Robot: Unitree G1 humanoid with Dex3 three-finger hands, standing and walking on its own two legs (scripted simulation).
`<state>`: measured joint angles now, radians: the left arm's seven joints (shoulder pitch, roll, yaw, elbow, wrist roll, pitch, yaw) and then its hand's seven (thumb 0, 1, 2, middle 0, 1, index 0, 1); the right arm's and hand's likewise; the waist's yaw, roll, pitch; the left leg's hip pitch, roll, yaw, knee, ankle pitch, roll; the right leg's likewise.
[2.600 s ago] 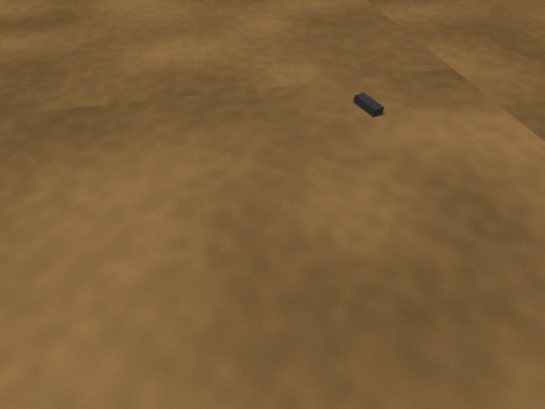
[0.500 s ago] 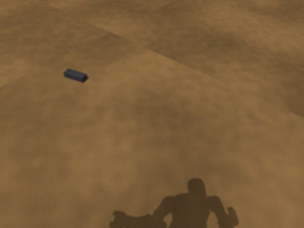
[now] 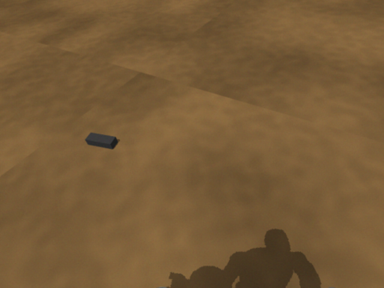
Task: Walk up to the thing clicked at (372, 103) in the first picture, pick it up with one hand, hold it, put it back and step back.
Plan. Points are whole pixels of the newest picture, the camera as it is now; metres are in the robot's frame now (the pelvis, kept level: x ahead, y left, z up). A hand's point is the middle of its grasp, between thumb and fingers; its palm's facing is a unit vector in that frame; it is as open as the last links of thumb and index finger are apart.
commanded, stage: walk up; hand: left
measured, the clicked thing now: (101, 140) +1.27 +0.77 -0.74
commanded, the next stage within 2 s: none
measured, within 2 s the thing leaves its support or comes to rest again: neither
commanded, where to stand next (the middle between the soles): +0.82 +0.60 m, yaw -17 degrees
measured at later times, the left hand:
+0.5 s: hand (42, 235) +0.32 +0.45 -0.13, palm faces -0.16 -0.88 -0.46, open 7.4 cm
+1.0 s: hand (27, 189) +0.46 +0.55 -0.12, palm faces -0.15 -0.82 -0.55, open 7.4 cm
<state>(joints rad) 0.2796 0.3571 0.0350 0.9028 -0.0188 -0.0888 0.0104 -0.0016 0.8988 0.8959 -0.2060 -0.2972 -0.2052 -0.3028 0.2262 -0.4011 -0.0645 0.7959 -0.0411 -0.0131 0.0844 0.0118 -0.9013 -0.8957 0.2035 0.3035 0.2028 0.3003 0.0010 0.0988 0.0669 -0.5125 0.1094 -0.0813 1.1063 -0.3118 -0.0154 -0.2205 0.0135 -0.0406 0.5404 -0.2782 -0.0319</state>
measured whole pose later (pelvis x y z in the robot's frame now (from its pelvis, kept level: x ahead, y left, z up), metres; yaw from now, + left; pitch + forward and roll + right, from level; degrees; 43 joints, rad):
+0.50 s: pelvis +0.21 +0.17 +0.00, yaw -6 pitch -2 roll +0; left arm 0.28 0.45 0.04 0.93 -0.02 -0.08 0.02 0.00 0.90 0.90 -0.20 -0.30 -0.20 -0.30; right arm 0.28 -0.39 -0.09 0.80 -0.04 -0.02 0.09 0.01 -0.90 -0.90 0.20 0.30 0.20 0.30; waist -0.06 0.00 0.09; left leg -0.20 0.02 0.17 0.53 -0.30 0.06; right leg -0.55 -0.05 -0.01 0.97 -0.31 -0.01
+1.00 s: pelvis +0.37 +0.26 -0.01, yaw -10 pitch -3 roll -2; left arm 0.36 0.41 0.05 0.89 0.02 -0.10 0.05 0.00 0.89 0.90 -0.21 -0.30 -0.21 -0.30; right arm 0.23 -0.48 -0.12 0.79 -0.06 0.06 0.11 0.01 -0.90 -0.90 0.20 0.30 0.20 0.30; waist 0.01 0.14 0.07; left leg -0.56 0.17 -0.08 0.95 -0.29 -0.03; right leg -0.27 -0.07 -0.03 0.62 -0.31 0.02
